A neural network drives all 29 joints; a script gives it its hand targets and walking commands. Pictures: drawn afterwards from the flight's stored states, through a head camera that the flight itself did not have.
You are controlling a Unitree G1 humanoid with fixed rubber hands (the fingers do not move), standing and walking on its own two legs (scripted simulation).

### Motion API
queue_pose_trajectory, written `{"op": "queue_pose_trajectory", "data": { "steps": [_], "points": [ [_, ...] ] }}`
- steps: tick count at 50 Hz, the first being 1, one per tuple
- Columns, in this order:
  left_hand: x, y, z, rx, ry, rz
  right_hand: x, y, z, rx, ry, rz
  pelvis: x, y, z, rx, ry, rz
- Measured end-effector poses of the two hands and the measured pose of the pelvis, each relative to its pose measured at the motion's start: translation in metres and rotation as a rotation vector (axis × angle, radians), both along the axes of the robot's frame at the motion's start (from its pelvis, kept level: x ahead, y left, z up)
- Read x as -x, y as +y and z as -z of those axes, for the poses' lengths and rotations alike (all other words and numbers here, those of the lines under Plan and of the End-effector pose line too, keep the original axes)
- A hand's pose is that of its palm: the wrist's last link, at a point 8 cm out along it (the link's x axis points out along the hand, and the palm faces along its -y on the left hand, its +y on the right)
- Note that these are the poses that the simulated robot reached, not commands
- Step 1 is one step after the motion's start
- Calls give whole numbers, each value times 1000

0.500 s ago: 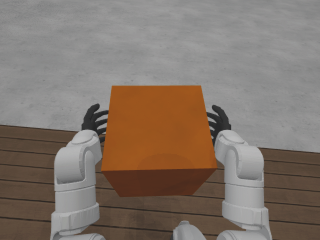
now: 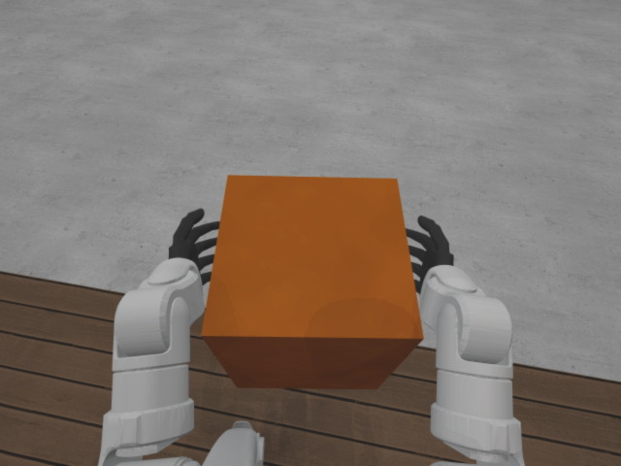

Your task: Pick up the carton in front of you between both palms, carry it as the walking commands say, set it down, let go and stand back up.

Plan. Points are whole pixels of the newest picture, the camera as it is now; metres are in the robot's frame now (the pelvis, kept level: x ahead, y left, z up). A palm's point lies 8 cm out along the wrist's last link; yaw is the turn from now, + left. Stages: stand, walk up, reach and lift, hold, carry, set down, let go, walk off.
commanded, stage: carry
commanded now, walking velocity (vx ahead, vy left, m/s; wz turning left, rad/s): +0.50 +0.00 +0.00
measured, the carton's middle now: (309, 292) +0.34 +0.02 +0.02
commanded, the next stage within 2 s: none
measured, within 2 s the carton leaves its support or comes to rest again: neither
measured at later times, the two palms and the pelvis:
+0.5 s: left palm (233, 127) +0.64 +0.17 +0.07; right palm (403, 137) +0.62 -0.13 +0.08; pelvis +0.30 +0.04 -0.02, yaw -2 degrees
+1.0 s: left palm (263, 68) +0.92 +0.15 +0.03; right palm (390, 71) +0.94 -0.15 +0.03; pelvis +0.60 -0.02 -0.05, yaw +0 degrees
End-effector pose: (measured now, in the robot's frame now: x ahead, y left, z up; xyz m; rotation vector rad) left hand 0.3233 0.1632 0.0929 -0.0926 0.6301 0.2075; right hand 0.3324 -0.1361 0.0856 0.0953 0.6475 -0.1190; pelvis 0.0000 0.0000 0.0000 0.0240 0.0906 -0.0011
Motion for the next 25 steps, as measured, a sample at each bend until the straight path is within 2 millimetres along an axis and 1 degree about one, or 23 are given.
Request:
{"op": "queue_pose_trajectory", "data": {
  "steps": [3,6,8,10,12,15,18,21,25],
  "points": [
    [-42,1,-10,-6,-38,18,-38,1,-9,6,-39,10,-39,5,3,8,1,7],
    [-87,6,-13,-11,-65,30,-80,6,-13,18,-66,11,-83,13,12,23,-1,12],
    [-118,12,-9,-9,-75,37,-110,11,-12,30,-76,11,-115,18,22,30,-8,20],
    [-151,15,-1,-6,-83,57,-139,15,-7,44,-84,25,-148,24,37,44,-21,35],
    [-181,15,10,2,-56,84,-162,14,0,68,-57,40,-170,27,42,25,-22,29],
    [-213,9,25,9,19,116,-183,9,15,67,19,75,-199,34,39,34,-21,23],
    [-242,4,31,28,58,119,-206,4,22,48,59,106,-228,39,32,40,-16,27],
    [-274,2,30,37,49,115,-238,3,20,38,49,118,-258,41,27,46,-10,29],
    [-319,2,23,37,10,104,-288,2,10,39,10,107,-301,38,23,49,0,25]
  ]
}}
